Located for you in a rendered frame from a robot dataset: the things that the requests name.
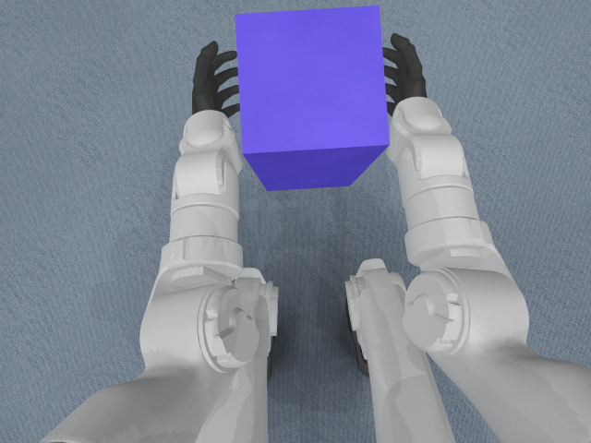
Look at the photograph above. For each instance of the robot left foot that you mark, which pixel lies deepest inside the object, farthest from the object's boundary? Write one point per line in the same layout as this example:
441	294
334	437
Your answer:
269	359

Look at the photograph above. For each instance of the left robot forearm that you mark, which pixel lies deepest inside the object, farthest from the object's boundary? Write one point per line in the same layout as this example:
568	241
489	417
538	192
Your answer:
203	248

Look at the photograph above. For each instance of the right robot forearm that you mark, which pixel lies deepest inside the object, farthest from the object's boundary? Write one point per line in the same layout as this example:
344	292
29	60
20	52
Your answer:
444	229

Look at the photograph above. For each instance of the left robot upper arm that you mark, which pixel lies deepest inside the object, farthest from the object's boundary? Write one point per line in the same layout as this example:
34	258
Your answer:
192	342

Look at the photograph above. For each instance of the robot right hand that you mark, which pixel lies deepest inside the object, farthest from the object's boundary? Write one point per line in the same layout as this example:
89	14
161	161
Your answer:
408	76

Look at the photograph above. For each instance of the right robot upper arm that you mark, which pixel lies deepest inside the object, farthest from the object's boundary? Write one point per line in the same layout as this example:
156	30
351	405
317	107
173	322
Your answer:
473	324

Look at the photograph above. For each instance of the robot right thigh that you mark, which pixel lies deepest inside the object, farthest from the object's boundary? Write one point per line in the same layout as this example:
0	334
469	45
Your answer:
406	401

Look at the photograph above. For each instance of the carton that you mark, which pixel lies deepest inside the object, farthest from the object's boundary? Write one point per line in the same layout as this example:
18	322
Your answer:
312	95

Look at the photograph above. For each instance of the robot left hand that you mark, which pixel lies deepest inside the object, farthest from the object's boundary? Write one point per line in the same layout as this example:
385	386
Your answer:
206	85

